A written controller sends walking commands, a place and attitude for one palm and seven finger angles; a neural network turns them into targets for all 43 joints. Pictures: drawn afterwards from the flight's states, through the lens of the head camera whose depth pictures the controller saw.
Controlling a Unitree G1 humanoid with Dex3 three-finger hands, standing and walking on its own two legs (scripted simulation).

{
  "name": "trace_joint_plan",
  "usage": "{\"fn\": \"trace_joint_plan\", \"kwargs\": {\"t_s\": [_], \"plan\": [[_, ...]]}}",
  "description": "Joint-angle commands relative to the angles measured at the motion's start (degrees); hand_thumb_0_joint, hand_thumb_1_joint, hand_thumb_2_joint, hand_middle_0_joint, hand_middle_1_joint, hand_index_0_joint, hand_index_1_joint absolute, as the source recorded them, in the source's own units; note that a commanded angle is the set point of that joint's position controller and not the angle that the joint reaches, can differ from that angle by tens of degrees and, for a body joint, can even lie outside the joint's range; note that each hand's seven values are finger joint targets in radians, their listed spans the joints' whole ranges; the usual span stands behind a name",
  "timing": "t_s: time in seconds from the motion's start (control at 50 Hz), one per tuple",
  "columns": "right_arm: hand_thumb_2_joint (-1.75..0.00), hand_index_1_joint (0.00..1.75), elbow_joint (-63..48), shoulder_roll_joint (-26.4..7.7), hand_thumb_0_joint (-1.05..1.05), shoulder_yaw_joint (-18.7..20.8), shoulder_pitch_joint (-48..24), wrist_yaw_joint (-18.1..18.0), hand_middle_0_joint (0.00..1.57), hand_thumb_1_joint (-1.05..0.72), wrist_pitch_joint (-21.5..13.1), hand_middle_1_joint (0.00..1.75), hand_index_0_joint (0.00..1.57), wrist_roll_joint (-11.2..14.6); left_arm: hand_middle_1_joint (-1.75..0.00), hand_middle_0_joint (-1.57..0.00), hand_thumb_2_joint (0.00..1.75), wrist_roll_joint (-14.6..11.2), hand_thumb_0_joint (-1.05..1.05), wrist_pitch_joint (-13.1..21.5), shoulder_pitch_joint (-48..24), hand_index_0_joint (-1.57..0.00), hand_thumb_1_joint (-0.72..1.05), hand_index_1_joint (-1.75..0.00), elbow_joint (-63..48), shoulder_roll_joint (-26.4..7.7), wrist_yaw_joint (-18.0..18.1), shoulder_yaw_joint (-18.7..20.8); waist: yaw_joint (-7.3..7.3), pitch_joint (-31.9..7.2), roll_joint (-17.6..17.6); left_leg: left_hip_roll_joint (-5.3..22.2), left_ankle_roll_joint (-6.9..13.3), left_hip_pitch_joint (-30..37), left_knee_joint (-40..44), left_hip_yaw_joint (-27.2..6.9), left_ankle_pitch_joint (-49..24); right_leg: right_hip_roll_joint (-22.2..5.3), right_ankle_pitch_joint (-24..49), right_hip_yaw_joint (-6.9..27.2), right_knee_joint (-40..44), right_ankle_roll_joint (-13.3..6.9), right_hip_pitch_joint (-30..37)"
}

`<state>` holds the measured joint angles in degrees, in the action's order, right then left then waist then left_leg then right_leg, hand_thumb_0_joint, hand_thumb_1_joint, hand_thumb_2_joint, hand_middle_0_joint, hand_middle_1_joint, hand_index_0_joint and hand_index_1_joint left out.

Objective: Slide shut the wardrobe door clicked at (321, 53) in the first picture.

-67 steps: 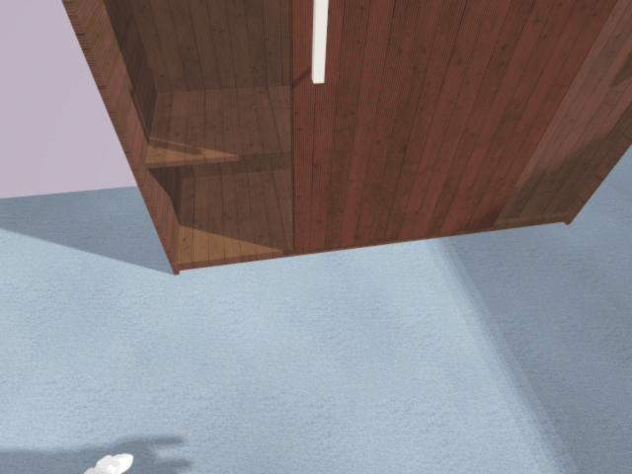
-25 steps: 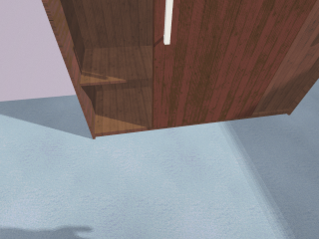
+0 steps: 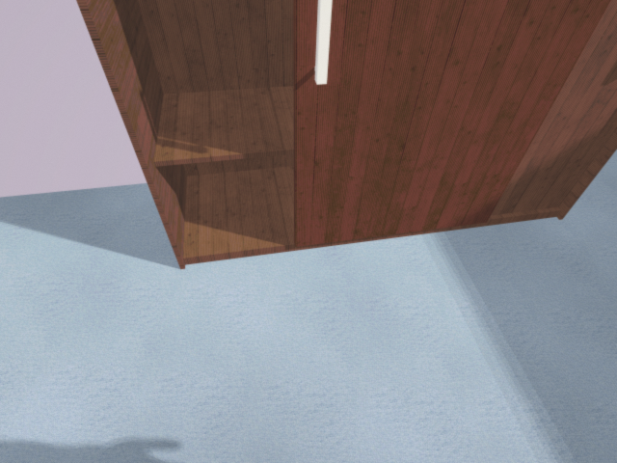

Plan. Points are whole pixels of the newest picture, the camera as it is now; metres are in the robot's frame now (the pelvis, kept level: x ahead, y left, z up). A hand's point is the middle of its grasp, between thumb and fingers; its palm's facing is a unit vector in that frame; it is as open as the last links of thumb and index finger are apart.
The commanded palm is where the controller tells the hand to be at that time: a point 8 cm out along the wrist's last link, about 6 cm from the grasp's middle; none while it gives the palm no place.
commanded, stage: look at it before walking up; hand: right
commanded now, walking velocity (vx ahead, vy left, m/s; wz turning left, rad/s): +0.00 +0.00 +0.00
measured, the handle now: (322, 12) +1.02 +0.03 +0.17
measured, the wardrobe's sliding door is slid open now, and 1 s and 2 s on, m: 0.45 0.45 0.45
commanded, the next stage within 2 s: walk to a spot facing it in 0.10 s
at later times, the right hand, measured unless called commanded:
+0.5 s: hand out of the picture +0.03 -0.22 -0.19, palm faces +0.08 +0.98 -0.20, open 7.4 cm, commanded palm none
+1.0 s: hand (423, 394) +0.28 -0.18 -0.19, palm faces +0.02 +0.97 -0.23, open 7.3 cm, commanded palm none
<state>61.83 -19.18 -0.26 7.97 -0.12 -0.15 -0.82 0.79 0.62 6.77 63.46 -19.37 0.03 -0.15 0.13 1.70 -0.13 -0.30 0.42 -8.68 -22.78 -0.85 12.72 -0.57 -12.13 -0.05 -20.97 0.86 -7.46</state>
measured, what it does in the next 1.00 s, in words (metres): walks ahead: left foot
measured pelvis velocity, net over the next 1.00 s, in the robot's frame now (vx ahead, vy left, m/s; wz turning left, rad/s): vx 0.20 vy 0.00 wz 0.00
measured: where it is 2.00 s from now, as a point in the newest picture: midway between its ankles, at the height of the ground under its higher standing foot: (309, 431)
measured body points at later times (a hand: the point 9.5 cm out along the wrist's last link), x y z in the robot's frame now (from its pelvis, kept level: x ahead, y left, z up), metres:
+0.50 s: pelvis +0.05 -0.03 -0.02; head +0.04 -0.04 +0.43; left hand +0.06 +0.23 -0.16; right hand +0.03 -0.28 -0.18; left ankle +0.00 +0.11 -0.74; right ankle +0.01 -0.12 -0.75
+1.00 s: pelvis +0.20 +0.00 -0.03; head +0.24 +0.01 +0.42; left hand +0.13 +0.21 -0.19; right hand +0.28 -0.24 -0.17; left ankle +0.28 +0.08 -0.75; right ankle +0.08 -0.12 -0.67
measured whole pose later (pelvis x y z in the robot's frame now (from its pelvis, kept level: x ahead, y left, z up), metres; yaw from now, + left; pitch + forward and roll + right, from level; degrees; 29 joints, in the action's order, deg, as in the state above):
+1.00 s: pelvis +0.20 +0.00 -0.03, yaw +0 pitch -2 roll +0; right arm 57.3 -9.1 2.9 8.9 -1.2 -1.7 -1.0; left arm 0.7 0.5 21.1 66.3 -7.8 1.9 2.4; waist -1.4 6.4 -2.2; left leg -0.9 4.6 -22.9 -35.9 6.8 11.8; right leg -3.4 -28.7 -2.7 -66.6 0.5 -17.0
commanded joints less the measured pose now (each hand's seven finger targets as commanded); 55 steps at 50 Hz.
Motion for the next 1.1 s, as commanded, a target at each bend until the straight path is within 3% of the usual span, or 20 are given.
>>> {"fn": "trace_joint_plan", "kwargs": {"t_s": [0.0,0.18,0.22,0.3,0.36,0.42,0.44,0.46,0.48,0.5,0.54,0.6,0.74,0.82,0.84,0.86,0.88,0.94,0.98,1.08], "plan": [[-0.90,0.30,-3.79,-12.23,0.00,2.45,-2.10,-0.55,0.20,-0.90,-1.52,0.30,0.20,0.26,-0.30,-0.20,0.90,-0.35,0.00,1.29,-2.50,-0.20,0.90,-0.30,-3.67,-11.75,0.80,1.95,-0.04,-3.79,0.26,6.99,1.50,0.77,3.82,-5.56,-9.88,-6.40,9.22,5.11,2.77,-2.31,0.68],[-0.90,0.30,-3.54,-12.23,0.00,2.40,-1.74,-0.63,0.20,-0.90,-1.68,0.30,0.20,0.26,-0.30,-0.20,0.90,-0.39,0.00,1.25,-2.50,-0.20,0.90,-0.30,-3.58,-11.75,0.82,2.01,-0.12,-4.45,1.00,7.14,1.53,1.25,3.85,-5.54,-11.94,-6.48,10.73,5.18,2.70,-2.28,1.73],[-0.90,0.30,-1.78,-5.53,0.00,0.96,2.44,-0.84,0.20,-0.90,-0.52,0.30,0.20,0.22,-0.30,-0.20,0.90,0.01,0.00,0.22,1.14,-0.20,0.90,-0.30,-1.96,-4.57,0.41,0.26,0.06,-4.76,1.07,6.97,0.47,1.82,3.63,-4.67,-1.74,-5.45,3.00,3.81,1.20,-1.39,0.32],[-0.90,0.30,-1.61,-7.10,0.00,2.14,7.20,-0.16,0.20,-0.90,0.30,0.30,0.20,-0.35,-0.30,-0.20,0.90,0.65,0.00,-0.60,3.40,-0.20,0.90,-0.30,-2.77,-2.86,-0.09,0.48,1.52,4.00,7.63,10.16,3.56,-0.47,9.24,-11.17,23.50,-0.90,-13.82,0.53,-7.13,-1.41,-12.49],[-0.90,0.30,-2.36,-7.82,0.00,3.38,10.33,-0.35,0.20,-0.90,-0.50,0.30,0.20,-0.42,-0.30,-0.20,0.90,0.62,0.00,-0.11,4.45,-0.20,0.90,-0.30,-4.38,-1.72,-0.27,1.25,1.55,6.18,9.99,16.60,8.37,-0.87,12.43,-16.58,25.34,-2.02,-14.24,-1.97,-17.14,-1.53,-17.02],[-0.90,0.30,-3.40,-5.49,0.00,3.59,8.18,-0.26,0.20,-0.90,-1.14,0.30,0.20,-0.23,-0.30,-0.20,0.90,0.23,0.00,1.06,11.55,-0.20,0.90,-0.30,-3.05,0.61,-0.45,1.46,-2.19,4.71,3.97,13.64,7.00,-7.43,3.89,-7.39,15.53,-2.58,-9.48,-3.18,-6.90,-2.16,-4.79],[-0.90,0.30,-3.90,-3.12,0.00,3.26,7.68,-0.01,0.20,-0.90,-1.00,0.30,0.20,-0.09,-0.30,-0.20,0.90,0.31,0.00,1.35,16.06,-0.20,0.90,-0.30,-1.53,-0.12,-0.23,1.89,-3.56,4.84,-1.49,8.25,4.48,-12.65,-3.44,-1.72,14.65,-4.04,-9.78,1.32,-2.20,-3.44,1.39],[-0.90,0.30,-5.05,0.45,0.00,2.72,6.31,0.24,0.20,-0.90,-0.84,0.30,0.20,-0.03,-0.30,-0.20,0.90,0.91,0.00,1.72,22.04,-0.20,0.90,-0.30,0.25,-4.26,0.06,3.05,-5.69,5.29,-14.98,1.46,1.07,-20.96,-19.88,6.35,15.11,-13.85,-12.21,16.36,5.51,-7.56,5.97],[-0.90,0.30,-7.37,1.33,0.00,2.25,1.83,-0.13,0.20,-0.90,-1.45,0.30,0.20,-0.54,-0.30,-0.20,0.90,0.89,0.00,2.04,27.14,-0.20,0.90,-0.30,1.28,-4.78,0.82,3.39,-6.96,7.90,-17.17,-0.36,0.36,-30.08,-31.89,5.87,21.01,-19.97,-7.08,27.76,11.32,-11.80,8.35],[-0.90,0.30,-7.65,1.19,0.00,2.66,0.99,-0.17,0.20,-0.90,-1.94,0.30,0.20,-0.63,-0.30,-0.20,0.90,0.52,0.00,2.20,27.05,-0.20,0.90,-0.30,1.47,-2.99,1.44,2.87,-5.87,9.23,-10.59,3.01,0.95,-33.48,-38.49,1.97,18.50,-21.71,0.33,27.81,10.13,-14.47,8.57],[-0.90,0.30,-6.17,2.35,0.00,2.71,2.57,0.63,0.20,-0.90,-2.44,0.30,0.20,-0.51,-0.30,-0.20,0.90,0.14,0.00,3.29,23.60,-0.20,0.90,-0.30,0.24,0.55,1.76,2.22,-3.39,7.01,-3.61,6.00,0.39,-32.55,-40.84,1.18,12.45,-19.25,14.01,19.71,8.21,-14.15,8.95],[-0.90,0.30,-4.88,5.32,0.00,2.61,5.03,0.90,0.20,-0.90,-1.64,0.30,0.20,-0.41,-0.30,-0.20,0.90,-0.04,0.00,4.27,23.91,-0.20,0.90,-0.30,1.17,2.90,2.30,2.11,-1.88,4.07,-5.55,6.27,-0.75,-29.31,-38.24,3.08,6.90,-14.90,23.00,9.16,7.69,-12.07,9.43],[-0.90,0.30,-6.42,8.69,0.00,2.69,0.32,0.96,0.20,-0.90,-1.27,0.30,0.20,-0.06,-0.30,-0.20,0.90,0.33,0.00,3.73,25.53,-0.20,0.90,-0.30,3.74,4.90,2.71,2.35,-2.20,7.14,-7.38,3.55,0.84,-20.55,-18.87,7.77,-0.35,-13.01,29.71,-0.34,6.38,-9.18,5.32],[-0.90,0.30,-3.54,6.23,0.00,3.93,10.86,0.44,0.20,-0.90,-1.35,0.30,0.20,-0.48,-0.30,-0.20,0.90,-0.14,0.00,3.07,23.00,-0.20,0.90,-0.30,3.37,3.05,2.99,2.99,2.98,3.01,-5.20,0.34,2.70,-3.98,-11.83,8.85,-5.57,-12.79,37.17,-4.00,-7.14,-6.68,2.44],[-0.90,0.30,-2.07,3.28,0.00,4.77,17.56,0.13,0.20,-0.90,-2.08,0.30,0.20,-0.71,-0.30,-0.20,0.90,-0.39,0.00,2.96,22.21,-0.20,0.90,-0.30,2.93,3.16,2.75,3.18,6.22,-1.00,-1.62,2.11,3.52,5.95,-7.51,5.75,-10.62,-11.22,30.51,-4.83,-17.93,-4.59,-1.92],[-0.90,0.30,-0.91,-2.14,0.00,6.03,22.80,-0.68,0.20,-0.90,-3.02,0.30,0.20,-1.12,-0.30,-0.20,0.90,-1.00,0.00,3.04,24.47,-0.20,0.90,-0.30,1.87,5.93,2.18,2.92,7.09,-7.31,9.86,15.84,9.43,16.33,-5.87,-12.09,-25.93,-3.98,7.18,-8.09,-37.00,-1.82,-12.90],[-0.90,0.30,-0.73,-4.80,0.00,6.22,24.57,-0.91,0.20,-0.90,-3.02,0.30,0.20,0.11,-0.30,-0.20,0.90,-1.24,0.00,2.84,25.76,-0.20,0.90,-0.30,0.70,7.18,2.43,3.05,4.88,-11.38,12.76,26.49,16.51,16.01,0.66,-25.72,-41.96,0.97,-22.99,-5.26,-53.51,-0.62,-17.53],[-0.90,0.30,-5.76,0.89,0.00,5.14,7.77,-1.87,0.20,-0.90,-1.27,0.30,0.20,0.24,-0.30,-0.20,0.90,-0.13,0.00,0.68,17.75,-0.20,0.90,-0.30,-1.02,8.04,1.98,3.01,0.84,-1.69,5.36,19.44,13.90,-6.36,7.29,-16.62,-9.72,-6.22,-14.83,0.50,-53.00,-0.74,-18.08],[-0.90,0.30,-6.75,2.29,0.00,4.73,4.80,-1.96,0.20,-0.90,-1.29,0.30,0.20,-0.28,-0.30,-0.20,0.90,0.51,0.00,-0.56,18.23,-0.20,0.90,-0.30,-0.95,8.70,1.87,2.71,-1.59,-1.88,4.27,16.58,11.31,-12.08,8.16,-11.07,-11.22,-6.55,-12.01,-0.69,-46.68,0.35,-15.20],[-0.90,0.30,-7.32,0.85,0.00,5.28,5.85,-1.32,0.20,-0.90,-0.27,0.30,0.20,-0.70,-0.30,-0.20,0.90,0.52,0.00,-1.45,13.90,-0.20,0.90,-0.30,-4.30,8.12,1.48,2.70,-0.70,-3.33,5.16,12.95,10.70,-12.51,8.95,-11.36,-2.77,-4.38,-10.69,-3.24,-32.70,1.29,-13.39]]}}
